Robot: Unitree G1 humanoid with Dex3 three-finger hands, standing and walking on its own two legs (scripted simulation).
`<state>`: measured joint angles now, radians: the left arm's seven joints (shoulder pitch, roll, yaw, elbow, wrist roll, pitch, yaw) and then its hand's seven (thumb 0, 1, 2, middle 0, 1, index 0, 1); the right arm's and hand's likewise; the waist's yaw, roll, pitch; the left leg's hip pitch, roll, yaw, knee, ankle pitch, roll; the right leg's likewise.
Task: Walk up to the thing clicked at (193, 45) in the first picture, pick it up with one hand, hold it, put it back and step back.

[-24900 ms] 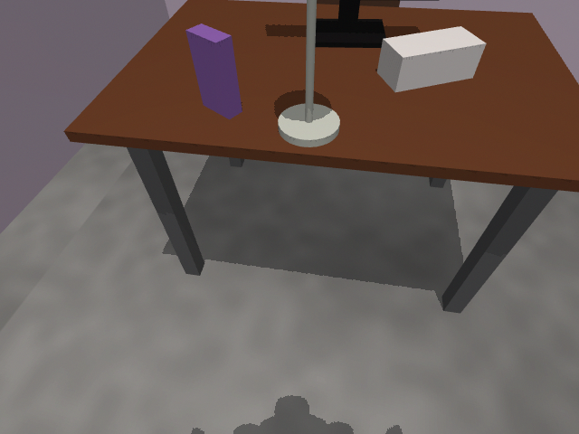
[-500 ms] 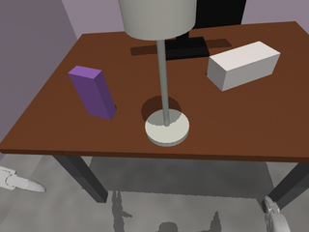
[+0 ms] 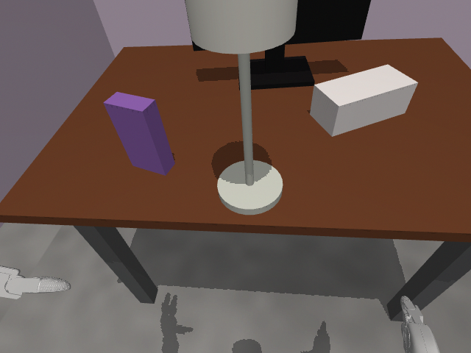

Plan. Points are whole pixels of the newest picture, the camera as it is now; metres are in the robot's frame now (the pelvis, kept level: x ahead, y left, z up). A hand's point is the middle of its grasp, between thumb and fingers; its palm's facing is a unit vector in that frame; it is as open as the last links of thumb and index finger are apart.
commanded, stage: go down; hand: left
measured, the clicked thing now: (142, 136) +0.55 +0.26 +0.07
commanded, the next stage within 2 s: crouch in 0.10 s
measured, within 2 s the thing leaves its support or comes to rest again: neither
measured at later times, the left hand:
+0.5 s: hand (42, 183) +0.28 +0.28 +0.21, palm faces +0.39 -0.87 -0.30, open 11.3 cm
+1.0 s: hand (61, 144) +0.36 +0.29 +0.21, palm faces +0.36 -0.92 -0.18, open 12.3 cm
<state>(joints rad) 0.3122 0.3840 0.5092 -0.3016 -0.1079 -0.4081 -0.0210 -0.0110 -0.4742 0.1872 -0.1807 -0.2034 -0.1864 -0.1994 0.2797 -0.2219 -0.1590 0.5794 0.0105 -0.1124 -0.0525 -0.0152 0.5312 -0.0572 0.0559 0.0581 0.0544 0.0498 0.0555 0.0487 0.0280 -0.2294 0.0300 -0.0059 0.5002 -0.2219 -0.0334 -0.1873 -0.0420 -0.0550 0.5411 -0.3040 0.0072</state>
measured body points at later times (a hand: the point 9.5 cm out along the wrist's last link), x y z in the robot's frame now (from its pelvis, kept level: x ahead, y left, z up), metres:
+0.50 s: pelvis +0.02 +0.02 +0.00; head +0.02 +0.00 +0.45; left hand +0.25 +0.32 +0.23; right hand +0.18 -0.23 -0.08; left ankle +0.03 +0.14 -0.73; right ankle +0.00 -0.12 -0.73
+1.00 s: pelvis +0.02 +0.01 +0.00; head +0.02 +0.00 +0.45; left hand +0.33 +0.33 +0.22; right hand +0.18 -0.25 -0.07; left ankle +0.03 +0.14 -0.73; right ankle +0.00 -0.12 -0.73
